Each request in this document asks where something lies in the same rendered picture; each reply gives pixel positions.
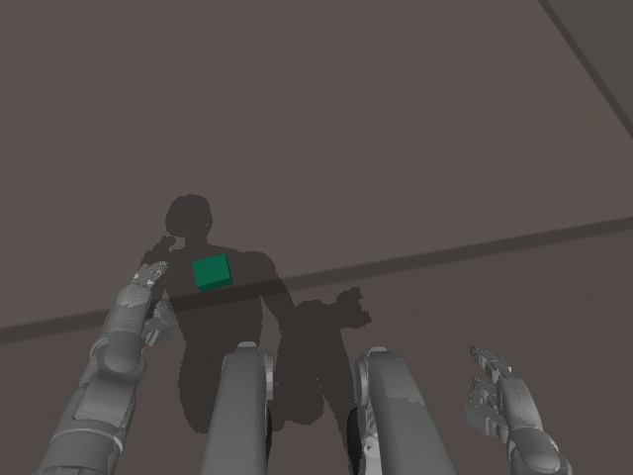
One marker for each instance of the left robot arm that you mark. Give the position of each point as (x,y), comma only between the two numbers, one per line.
(93,428)

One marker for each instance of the right robot hand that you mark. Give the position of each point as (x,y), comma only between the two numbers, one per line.
(507,407)

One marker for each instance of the right robot arm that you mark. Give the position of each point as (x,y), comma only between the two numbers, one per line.
(531,451)

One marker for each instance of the left robot hand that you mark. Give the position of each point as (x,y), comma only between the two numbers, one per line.
(129,309)

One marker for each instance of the small box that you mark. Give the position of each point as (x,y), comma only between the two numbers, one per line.
(212,273)

